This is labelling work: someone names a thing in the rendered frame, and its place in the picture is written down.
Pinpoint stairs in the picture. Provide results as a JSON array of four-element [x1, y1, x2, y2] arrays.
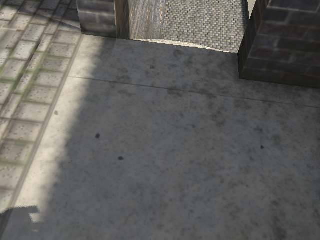
[[125, 39, 229, 53]]

